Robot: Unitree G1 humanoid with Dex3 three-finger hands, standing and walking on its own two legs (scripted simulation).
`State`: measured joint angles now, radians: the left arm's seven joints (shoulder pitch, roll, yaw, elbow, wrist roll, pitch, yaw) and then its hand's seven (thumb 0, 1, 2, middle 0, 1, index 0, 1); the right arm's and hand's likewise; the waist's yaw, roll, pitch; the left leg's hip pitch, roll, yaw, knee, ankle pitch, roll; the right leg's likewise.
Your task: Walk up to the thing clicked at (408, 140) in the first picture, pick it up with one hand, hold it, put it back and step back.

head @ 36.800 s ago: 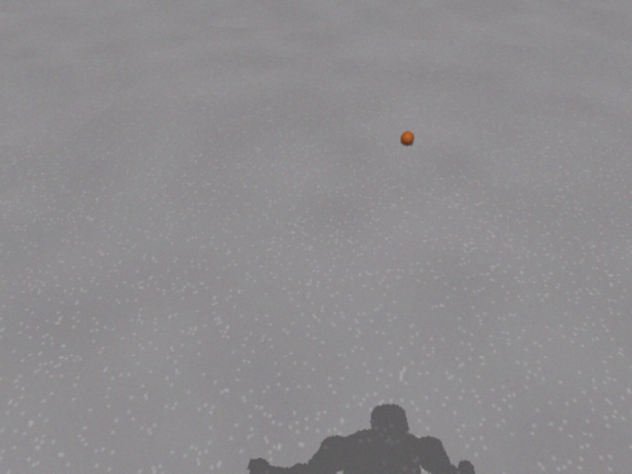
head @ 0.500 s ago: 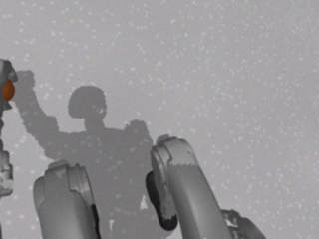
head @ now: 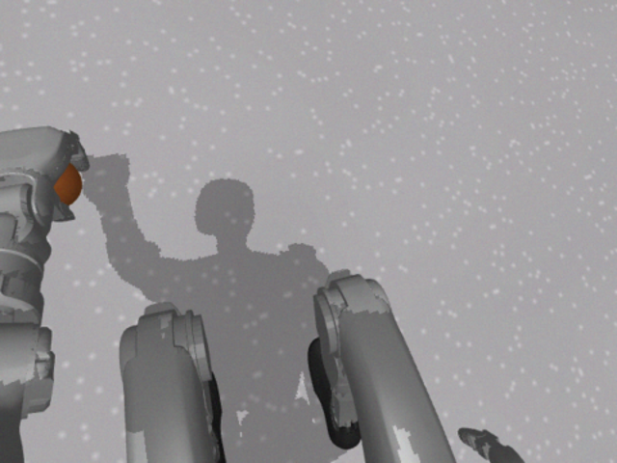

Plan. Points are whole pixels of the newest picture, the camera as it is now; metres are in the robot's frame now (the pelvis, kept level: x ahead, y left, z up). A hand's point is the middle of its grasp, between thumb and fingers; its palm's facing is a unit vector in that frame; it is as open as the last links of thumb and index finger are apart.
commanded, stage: lift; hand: left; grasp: from above
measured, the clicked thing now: (50, 182) +0.50 +0.29 -0.15
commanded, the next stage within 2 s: hold in 1.34 s
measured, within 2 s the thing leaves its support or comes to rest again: neither
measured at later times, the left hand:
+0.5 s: hand out of the picture +0.40 +0.28 +0.06, palm faces -0.43 -0.10 -0.90, open 8.7 cm
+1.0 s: hand out of the picture +0.36 +0.26 +0.23, palm faces -0.44 -0.10 -0.89, open 8.7 cm
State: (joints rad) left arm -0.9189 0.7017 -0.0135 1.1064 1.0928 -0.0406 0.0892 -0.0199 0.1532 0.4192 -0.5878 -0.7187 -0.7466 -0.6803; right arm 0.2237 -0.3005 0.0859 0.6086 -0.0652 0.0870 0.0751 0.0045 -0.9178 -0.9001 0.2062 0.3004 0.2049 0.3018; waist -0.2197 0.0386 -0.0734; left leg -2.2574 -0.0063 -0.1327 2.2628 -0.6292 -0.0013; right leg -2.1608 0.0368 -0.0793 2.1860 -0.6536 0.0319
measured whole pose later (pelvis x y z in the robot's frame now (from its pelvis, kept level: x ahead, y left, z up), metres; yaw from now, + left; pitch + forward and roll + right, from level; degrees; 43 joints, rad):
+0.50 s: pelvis +0.00 +0.00 +0.14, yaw +4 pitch +30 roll -5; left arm -0.59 0.54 -0.10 0.80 0.99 0.00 0.05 -0.01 0.15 0.47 -0.55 -0.75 -0.72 -0.72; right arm 0.15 -0.24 0.01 0.64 0.02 0.09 -0.01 0.01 -0.91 -0.90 0.21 0.30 0.21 0.30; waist -0.10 0.06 -0.18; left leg -1.75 0.01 -0.07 1.82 -0.60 0.01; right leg -1.68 0.03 -0.02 1.77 -0.61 0.03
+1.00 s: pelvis +0.04 +0.00 +0.31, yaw +6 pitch +16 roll -2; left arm -0.40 0.40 -0.19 0.89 1.00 0.02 0.15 -0.01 0.13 0.48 -0.58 -0.74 -0.75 -0.70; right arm 0.24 -0.25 -0.03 0.74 0.04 0.01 -0.06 0.01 -0.91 -0.90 0.21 0.30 0.20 0.30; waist -0.07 0.05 -0.15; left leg -0.99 0.02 -0.03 1.17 -0.46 0.00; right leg -0.96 0.03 0.01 1.14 -0.47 0.02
